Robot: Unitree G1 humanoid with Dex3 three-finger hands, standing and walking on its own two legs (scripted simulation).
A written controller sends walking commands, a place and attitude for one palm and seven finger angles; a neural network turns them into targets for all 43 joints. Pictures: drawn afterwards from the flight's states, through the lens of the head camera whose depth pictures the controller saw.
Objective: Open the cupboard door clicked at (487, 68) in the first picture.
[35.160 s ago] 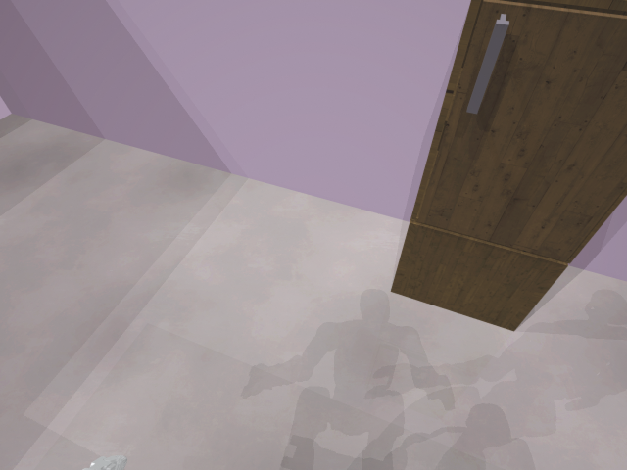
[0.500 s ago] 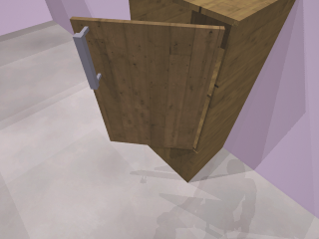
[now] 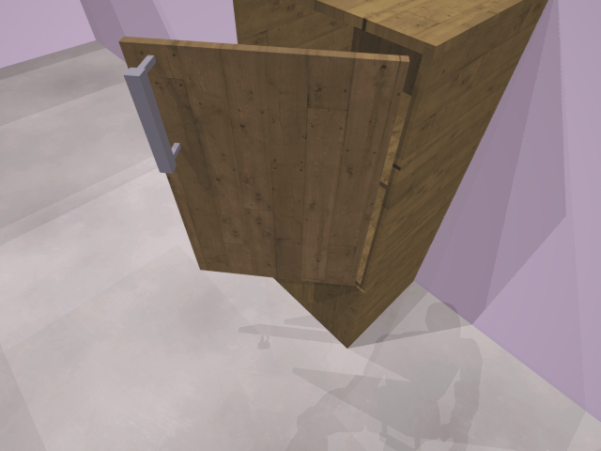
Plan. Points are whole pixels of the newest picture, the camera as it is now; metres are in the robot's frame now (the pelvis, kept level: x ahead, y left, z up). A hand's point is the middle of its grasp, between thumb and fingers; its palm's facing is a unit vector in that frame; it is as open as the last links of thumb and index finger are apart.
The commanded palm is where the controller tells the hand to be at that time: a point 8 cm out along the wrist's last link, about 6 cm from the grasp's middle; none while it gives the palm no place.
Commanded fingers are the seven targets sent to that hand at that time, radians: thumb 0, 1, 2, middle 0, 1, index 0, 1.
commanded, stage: look again from close up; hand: left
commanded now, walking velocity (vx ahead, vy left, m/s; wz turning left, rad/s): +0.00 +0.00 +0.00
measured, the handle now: (158, 117) +0.55 +0.26 +0.14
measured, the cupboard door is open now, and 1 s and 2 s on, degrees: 40 40 40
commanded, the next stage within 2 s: shuffle to correct the standing spot in 0.48 s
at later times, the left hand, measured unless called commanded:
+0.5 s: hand out of the picture -0.01 +0.19 -0.18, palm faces -0.02 -0.97 -0.23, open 7.4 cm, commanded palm none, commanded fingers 0.00 0.90 0.90 -0.20 -0.30 -0.20 -0.30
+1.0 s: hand out of the picture -0.01 +0.23 -0.19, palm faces +0.02 -0.97 -0.25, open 7.4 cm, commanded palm none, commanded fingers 0.00 0.90 0.90 -0.20 -0.30 -0.20 -0.30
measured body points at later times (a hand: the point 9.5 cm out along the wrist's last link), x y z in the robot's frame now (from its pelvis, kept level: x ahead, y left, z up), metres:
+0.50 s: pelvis -0.03 +0.01 -0.01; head -0.02 +0.01 +0.44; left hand -0.01 +0.25 -0.16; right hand +0.00 -0.23 -0.16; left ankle -0.01 +0.13 -0.74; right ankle -0.08 -0.12 -0.74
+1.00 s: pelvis -0.01 +0.03 -0.02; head +0.02 +0.03 +0.43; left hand -0.01 +0.28 -0.17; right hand +0.02 -0.21 -0.17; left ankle -0.01 +0.13 -0.74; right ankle -0.07 -0.10 -0.74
